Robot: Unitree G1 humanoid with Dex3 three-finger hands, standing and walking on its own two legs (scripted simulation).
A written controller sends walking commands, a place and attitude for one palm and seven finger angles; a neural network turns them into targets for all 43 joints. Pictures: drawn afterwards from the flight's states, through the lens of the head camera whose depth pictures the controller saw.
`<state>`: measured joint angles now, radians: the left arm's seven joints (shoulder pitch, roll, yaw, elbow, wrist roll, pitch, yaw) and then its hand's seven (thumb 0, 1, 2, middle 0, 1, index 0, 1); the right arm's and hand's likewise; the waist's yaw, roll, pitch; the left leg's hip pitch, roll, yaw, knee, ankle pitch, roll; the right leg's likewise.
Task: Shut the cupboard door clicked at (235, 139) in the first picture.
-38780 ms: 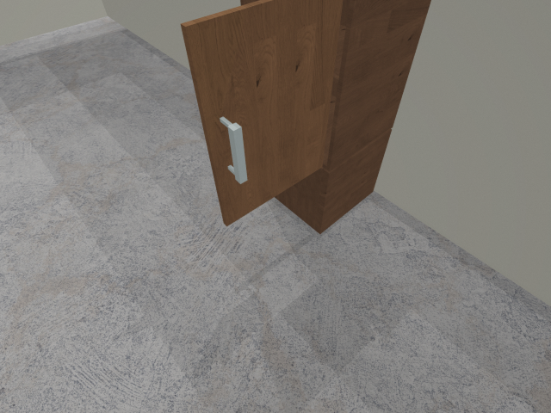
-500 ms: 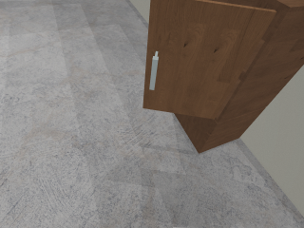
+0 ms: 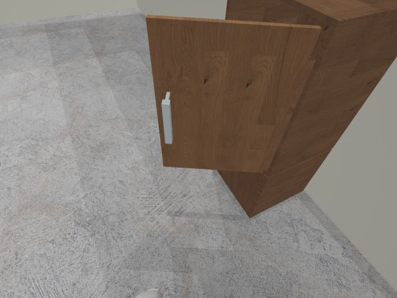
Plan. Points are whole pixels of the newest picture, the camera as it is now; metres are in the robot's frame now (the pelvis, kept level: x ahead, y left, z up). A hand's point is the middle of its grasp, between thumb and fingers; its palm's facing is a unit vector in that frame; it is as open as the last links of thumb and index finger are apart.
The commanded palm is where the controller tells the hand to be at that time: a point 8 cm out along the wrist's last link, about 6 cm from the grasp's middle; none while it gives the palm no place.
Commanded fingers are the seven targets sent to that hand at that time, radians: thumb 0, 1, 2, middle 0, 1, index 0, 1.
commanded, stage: take the last steps up to it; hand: left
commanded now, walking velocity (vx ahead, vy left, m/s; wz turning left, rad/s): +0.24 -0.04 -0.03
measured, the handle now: (168, 118) +0.64 +0.12 -0.05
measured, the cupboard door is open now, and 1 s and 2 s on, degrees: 60 60 60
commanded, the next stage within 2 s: come to a stop and stand still in 0.26 s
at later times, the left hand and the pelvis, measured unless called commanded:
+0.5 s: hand (138, 274) +0.21 +0.15 -0.17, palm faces -0.01 -0.98 -0.22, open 7.4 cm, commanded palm none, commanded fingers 0.00 0.90 0.90 -0.20 -0.30 -0.20 -0.30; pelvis +0.16 -0.03 -0.01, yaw -2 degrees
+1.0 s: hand (112, 285) +0.19 +0.21 -0.18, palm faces +0.05 -0.98 -0.20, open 7.4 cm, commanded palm none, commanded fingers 0.00 0.90 0.90 -0.20 -0.30 -0.20 -0.30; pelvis +0.14 +0.01 +0.00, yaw -1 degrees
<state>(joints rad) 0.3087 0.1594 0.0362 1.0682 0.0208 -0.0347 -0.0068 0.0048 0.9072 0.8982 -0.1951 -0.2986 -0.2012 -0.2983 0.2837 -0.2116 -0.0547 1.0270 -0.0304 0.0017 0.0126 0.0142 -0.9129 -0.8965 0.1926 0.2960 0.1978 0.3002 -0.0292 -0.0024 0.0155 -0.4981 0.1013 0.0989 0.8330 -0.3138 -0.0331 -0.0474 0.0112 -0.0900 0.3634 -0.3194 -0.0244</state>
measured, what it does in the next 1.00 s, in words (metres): walks ahead: left foot, then right foot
